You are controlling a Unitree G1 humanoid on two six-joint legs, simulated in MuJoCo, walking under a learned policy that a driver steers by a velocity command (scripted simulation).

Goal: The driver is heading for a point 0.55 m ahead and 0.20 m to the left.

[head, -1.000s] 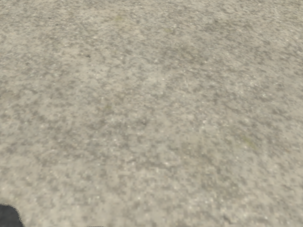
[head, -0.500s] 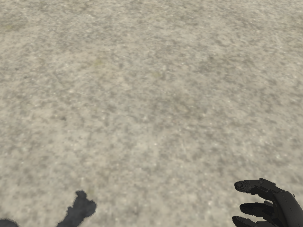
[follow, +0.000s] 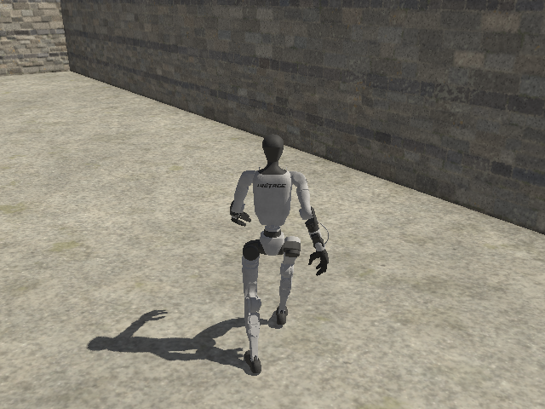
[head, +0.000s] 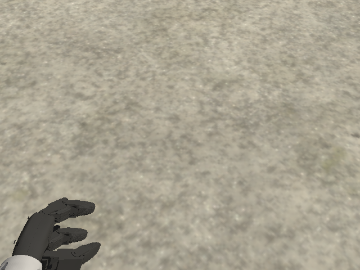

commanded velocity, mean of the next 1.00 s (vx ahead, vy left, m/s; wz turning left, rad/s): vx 0.17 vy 0.00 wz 0.66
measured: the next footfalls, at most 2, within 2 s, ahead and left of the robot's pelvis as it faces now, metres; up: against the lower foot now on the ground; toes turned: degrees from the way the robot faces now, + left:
right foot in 0.04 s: +0.24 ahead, -0.05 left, +0.00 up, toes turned -4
left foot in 0.46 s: +0.37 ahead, +0.17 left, +0.00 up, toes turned +18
